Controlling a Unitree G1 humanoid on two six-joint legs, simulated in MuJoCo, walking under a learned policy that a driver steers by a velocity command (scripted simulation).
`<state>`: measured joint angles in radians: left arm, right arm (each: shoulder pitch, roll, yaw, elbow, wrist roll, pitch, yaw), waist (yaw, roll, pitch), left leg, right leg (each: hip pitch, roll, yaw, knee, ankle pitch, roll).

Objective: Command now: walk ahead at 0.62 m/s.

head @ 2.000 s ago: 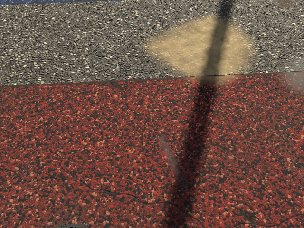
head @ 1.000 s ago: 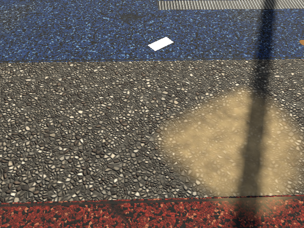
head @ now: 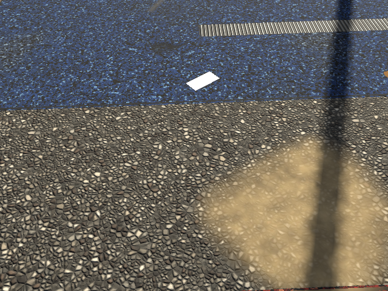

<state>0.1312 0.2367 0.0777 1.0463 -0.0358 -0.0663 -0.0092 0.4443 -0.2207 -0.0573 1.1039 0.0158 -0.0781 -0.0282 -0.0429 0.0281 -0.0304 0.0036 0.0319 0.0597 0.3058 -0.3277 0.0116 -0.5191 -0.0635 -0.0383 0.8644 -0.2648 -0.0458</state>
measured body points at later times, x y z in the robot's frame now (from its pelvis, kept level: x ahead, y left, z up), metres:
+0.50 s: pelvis +0.29 -0.09 -0.01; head +0.30 -0.10 +0.44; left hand +0.21 +0.14 -0.15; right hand +0.49 -0.33 -0.10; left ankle +0.50 +0.04 -0.67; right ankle +0.15 -0.17 -0.74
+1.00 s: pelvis +0.75 -0.07 -0.01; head +0.77 -0.07 +0.44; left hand +0.98 +0.14 -0.10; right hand +0.64 -0.31 -0.14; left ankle +0.61 -0.01 -0.74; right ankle +0.98 -0.23 -0.68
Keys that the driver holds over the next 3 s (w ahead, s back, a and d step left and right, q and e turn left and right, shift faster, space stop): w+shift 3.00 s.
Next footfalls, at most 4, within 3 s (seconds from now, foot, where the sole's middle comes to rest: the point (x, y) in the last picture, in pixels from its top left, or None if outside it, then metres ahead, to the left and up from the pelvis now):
0.14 right None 0.19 -0.17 -0.78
0.64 left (201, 263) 0.65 0.00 -0.78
1.12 right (234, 163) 1.11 -0.18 -0.78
1.60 left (192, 99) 1.57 -0.01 -0.78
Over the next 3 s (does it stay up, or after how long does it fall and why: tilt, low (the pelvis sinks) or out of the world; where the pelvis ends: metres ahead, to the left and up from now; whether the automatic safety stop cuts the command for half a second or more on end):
stays up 2.75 -0.10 -0.04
